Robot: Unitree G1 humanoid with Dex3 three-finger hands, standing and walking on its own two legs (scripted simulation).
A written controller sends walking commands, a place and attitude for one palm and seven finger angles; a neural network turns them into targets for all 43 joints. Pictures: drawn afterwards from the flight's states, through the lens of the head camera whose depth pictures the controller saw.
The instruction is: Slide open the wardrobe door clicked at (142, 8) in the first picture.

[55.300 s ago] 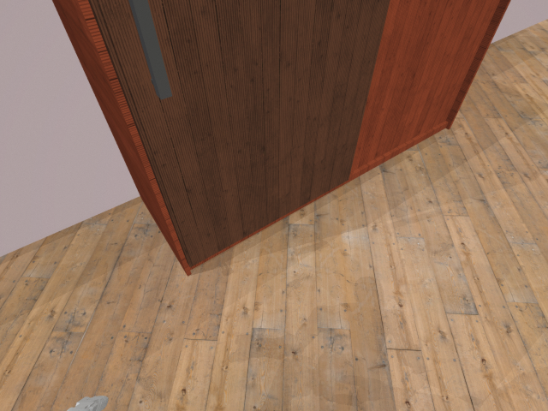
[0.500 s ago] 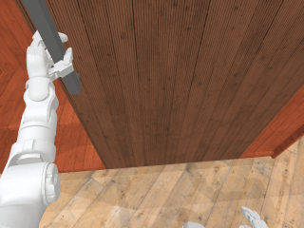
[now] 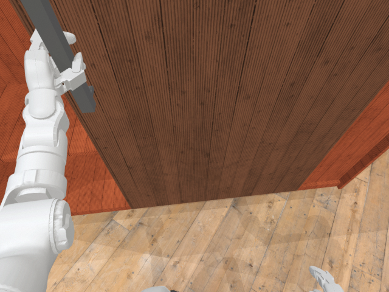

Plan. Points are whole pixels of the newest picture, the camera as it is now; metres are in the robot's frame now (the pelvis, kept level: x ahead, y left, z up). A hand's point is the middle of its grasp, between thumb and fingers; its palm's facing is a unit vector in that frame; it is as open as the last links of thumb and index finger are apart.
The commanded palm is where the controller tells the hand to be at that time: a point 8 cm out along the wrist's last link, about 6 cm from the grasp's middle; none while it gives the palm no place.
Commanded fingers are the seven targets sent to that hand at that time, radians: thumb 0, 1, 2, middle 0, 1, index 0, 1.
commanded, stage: stop walking and hold the door there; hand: left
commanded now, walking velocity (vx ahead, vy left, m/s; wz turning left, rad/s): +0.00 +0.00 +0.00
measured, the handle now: (61, 38) +0.51 +0.27 +0.23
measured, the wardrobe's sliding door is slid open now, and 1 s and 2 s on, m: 0.60 0.60 0.60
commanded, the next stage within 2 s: loosen the grip on the handle in 0.22 s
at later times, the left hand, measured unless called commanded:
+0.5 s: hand (74, 70) +0.46 +0.25 +0.19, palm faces +0.36 -0.91 -0.20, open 7.3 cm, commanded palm +0.42 +0.28 +0.19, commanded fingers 0.00 -0.31 0.32 -0.45 -1.40 -0.45 -1.40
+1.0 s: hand (75, 71) +0.48 +0.25 +0.18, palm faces +0.36 -0.92 -0.15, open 14.3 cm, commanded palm +0.44 +0.30 +0.18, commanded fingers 0.00 -0.55 0.20 -0.25 -1.15 -0.25 -1.15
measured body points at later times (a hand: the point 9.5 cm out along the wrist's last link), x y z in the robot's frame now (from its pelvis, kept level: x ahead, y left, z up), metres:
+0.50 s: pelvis -0.01 -0.02 +0.00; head +0.01 -0.02 +0.45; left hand +0.44 +0.29 +0.21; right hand +0.09 -0.29 -0.10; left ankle +0.05 +0.09 -0.73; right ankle +0.00 -0.10 -0.73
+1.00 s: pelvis +0.01 +0.00 +0.00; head +0.05 +0.01 +0.45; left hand +0.45 +0.30 +0.19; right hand +0.05 -0.27 -0.11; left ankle +0.05 +0.09 -0.73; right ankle +0.00 -0.10 -0.73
